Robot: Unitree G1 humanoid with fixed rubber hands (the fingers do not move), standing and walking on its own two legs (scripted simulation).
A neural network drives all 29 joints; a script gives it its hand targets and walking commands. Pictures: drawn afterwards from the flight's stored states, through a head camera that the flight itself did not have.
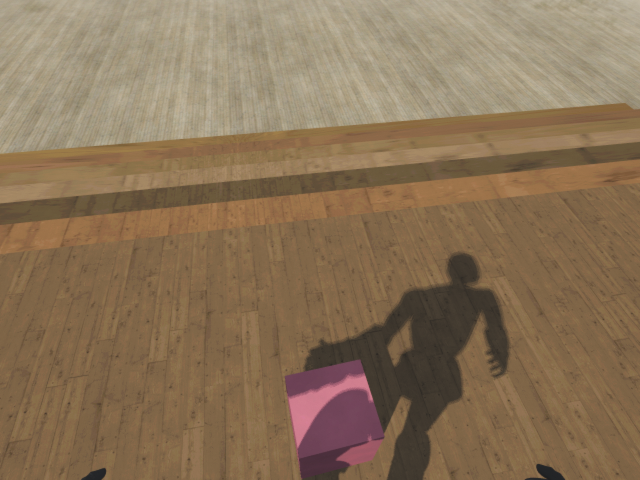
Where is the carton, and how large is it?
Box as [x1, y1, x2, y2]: [285, 359, 384, 478]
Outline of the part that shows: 359,359 285,376 288,405 301,478 372,459 384,436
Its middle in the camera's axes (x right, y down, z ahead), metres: +0.03 +0.50 +1.07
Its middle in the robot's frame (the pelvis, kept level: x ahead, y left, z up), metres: +0.38 -0.04 -0.66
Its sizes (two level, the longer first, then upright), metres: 0.210 0.200 0.250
